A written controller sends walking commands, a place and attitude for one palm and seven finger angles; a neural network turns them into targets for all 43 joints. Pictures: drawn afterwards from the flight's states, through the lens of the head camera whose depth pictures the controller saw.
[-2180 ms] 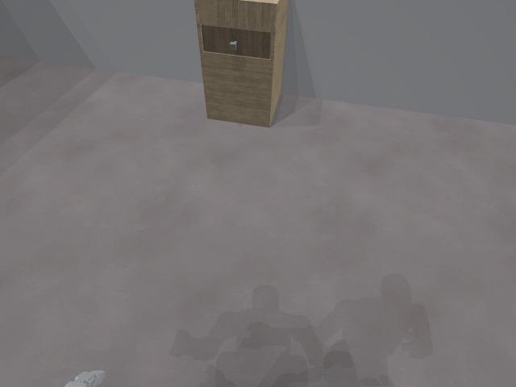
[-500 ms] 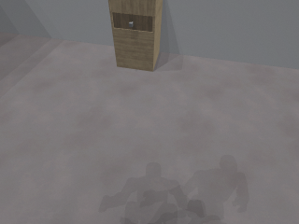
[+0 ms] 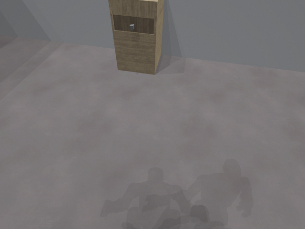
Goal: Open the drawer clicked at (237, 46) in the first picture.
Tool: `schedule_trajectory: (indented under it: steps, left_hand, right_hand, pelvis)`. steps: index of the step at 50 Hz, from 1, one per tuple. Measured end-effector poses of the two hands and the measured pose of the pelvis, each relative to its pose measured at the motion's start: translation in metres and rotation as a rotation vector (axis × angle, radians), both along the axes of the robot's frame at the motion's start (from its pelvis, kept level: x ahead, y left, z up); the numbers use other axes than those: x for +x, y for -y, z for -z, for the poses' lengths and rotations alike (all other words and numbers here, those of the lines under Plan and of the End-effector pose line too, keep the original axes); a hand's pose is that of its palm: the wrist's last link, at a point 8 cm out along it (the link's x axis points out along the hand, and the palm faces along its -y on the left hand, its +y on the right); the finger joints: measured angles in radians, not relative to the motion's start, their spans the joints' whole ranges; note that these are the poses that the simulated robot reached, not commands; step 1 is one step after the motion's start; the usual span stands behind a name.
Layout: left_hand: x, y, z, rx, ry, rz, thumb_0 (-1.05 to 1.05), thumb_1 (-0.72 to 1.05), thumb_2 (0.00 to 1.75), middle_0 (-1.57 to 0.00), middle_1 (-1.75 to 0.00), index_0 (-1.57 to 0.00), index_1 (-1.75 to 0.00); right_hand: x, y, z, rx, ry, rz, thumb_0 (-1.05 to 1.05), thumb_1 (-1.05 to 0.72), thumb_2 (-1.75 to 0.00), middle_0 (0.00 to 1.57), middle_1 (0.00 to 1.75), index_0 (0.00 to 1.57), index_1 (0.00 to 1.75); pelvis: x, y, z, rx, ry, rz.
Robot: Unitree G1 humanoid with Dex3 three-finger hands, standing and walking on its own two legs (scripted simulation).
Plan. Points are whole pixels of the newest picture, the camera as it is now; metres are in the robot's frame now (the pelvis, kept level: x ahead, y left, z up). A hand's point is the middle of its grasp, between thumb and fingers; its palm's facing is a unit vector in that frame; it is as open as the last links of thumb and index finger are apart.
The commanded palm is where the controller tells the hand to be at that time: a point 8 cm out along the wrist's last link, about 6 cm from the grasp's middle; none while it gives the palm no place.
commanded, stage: look at it before walking up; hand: left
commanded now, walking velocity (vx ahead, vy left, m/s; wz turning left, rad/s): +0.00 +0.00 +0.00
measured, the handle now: (132, 26) +1.79 +0.28 -0.24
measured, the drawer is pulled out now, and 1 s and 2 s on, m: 0.00 0.00 0.00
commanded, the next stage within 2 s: walk to a spot facing it in 0.46 s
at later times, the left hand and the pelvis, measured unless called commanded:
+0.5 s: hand out of the picture +0.07 +0.25 -0.16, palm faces -0.04 -0.94 -0.33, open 7.4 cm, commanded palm none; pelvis +0.00 +0.00 +0.00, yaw +0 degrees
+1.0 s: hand out of the picture +0.01 +0.25 -0.21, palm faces +0.16 -0.97 -0.17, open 7.4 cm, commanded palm none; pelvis +0.07 +0.07 -0.02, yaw +9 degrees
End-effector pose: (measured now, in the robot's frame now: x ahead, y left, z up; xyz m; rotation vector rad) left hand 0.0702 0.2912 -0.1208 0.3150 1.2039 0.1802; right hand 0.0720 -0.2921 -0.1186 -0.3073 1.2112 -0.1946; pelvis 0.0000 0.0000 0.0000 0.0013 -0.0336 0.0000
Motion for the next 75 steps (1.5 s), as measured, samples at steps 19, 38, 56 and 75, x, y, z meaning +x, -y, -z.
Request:
schedule_trajectory:
  steps: [19, 38, 56, 75]
  left_hand:
    - [-0.008, 0.0, 0.001, 0.0, -0.02, -0.002, 0.01, 0.9, 0.9, -0.21, -0.3, -0.21, -0.3]
    - [-0.026, 0.015, 0.019, -0.071, -0.044, -0.081, 0.0, 0.91, 0.9, -0.2, -0.3, -0.21, -0.3]
    - [-0.002, -0.035, 0.038, -0.188, -0.154, -0.272, 0.01, 0.91, 0.9, -0.2, -0.3, -0.2, -0.3]
    - [0.299, -0.046, 0.04, -0.146, 0.169, -0.252, 0.01, 0.91, 0.9, -0.2, -0.3, -0.2, -0.3]
  right_hand:
    - [-0.009, 0.0, 0.001, 0.002, -0.019, 0.005, 0.01, -0.9, -0.9, 0.2, 0.3, 0.21, 0.3]
    - [-0.02, -0.027, 0.015, 0.042, -0.123, -0.013, 0.01, -0.91, -0.9, 0.2, 0.3, 0.2, 0.3]
    - [0.038, -0.157, 0.013, 0.106, -0.221, -0.047, 0.01, -0.91, -0.9, 0.2, 0.3, 0.2, 0.3]
    - [0.192, -0.168, 0.052, 0.152, -0.422, -0.04, 0.01, -0.9, -0.9, 0.2, 0.3, 0.21, 0.3]
  pelvis:
    - [-0.003, 0.0, -0.001, 0.0, 0.0, 0.002]
    - [0.015, -0.007, 0.005, -0.017, -0.024, -0.052]
    - [0.115, -0.09, 0.005, -0.022, -0.04, -0.201]
    - [0.319, -0.096, 0.035, -0.009, -0.02, -0.297]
